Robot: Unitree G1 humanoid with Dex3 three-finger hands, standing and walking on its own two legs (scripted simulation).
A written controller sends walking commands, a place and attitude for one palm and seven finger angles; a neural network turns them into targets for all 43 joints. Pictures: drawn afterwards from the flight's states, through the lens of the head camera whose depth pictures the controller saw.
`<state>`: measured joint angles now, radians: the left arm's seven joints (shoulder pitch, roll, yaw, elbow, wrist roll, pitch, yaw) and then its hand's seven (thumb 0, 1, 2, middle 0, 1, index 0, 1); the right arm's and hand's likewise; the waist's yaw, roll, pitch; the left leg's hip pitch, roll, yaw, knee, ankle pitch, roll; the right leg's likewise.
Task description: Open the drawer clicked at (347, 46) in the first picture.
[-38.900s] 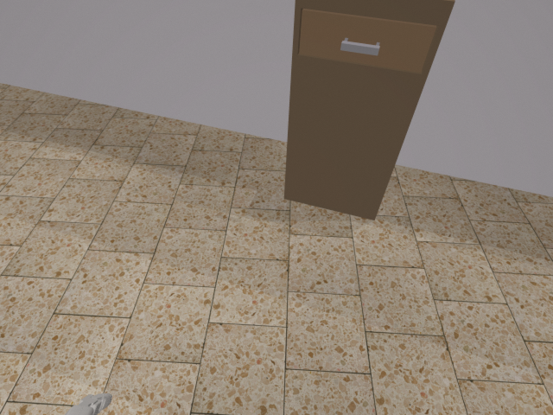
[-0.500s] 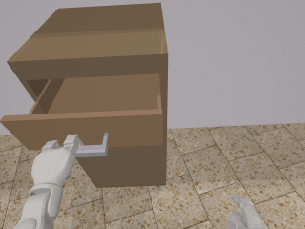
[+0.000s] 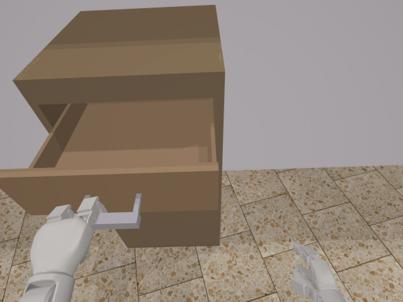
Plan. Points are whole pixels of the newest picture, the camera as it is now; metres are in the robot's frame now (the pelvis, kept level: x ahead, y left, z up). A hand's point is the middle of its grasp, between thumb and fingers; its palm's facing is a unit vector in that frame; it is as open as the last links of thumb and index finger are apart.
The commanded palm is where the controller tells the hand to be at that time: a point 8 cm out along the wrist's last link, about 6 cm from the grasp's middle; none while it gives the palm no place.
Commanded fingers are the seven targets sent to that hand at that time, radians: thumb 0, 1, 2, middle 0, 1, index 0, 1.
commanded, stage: pull the drawer open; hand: left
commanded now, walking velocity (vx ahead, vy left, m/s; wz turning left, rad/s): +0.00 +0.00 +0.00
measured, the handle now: (109, 210) +0.26 +0.21 +0.07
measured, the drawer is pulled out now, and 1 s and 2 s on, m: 0.21 0.30 0.30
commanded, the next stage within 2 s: open the thumb to release the handle in 0.98 s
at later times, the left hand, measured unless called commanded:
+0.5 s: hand (71, 284) +0.14 +0.24 +0.04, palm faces +0.01 -0.11 -0.99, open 6.0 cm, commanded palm +0.09 +0.23 +0.10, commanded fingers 0.00 0.90 0.90 -0.40 -1.35 -0.40 -1.35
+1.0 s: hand out of the picture +0.11 +0.23 +0.04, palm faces +0.00 -0.12 -0.99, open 6.1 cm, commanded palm +0.05 +0.23 +0.10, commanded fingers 0.00 0.90 0.90 -0.40 -1.35 -0.40 -1.35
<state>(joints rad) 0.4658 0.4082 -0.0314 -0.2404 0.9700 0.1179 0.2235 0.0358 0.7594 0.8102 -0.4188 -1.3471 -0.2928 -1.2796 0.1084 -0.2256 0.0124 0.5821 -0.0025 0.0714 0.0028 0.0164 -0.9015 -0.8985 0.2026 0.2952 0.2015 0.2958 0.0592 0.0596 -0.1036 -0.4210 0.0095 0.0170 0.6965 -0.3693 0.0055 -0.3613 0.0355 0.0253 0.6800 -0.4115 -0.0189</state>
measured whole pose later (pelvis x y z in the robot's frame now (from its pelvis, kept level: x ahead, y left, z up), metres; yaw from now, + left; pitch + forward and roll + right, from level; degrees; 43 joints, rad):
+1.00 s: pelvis -0.02 +0.00 -0.01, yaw -1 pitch +6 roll -1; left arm 0.83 0.43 -0.01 -0.46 0.95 0.07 0.35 0.03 0.75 0.82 -0.42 -1.35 -0.29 -1.27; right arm 0.14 -0.23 0.02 0.51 -0.02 0.07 0.05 0.02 -0.90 -0.90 0.20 0.30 0.20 0.30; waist 0.08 0.06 -0.13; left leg -0.51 0.03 0.03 0.82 -0.41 0.00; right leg -0.46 0.06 0.04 0.80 -0.44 -0.02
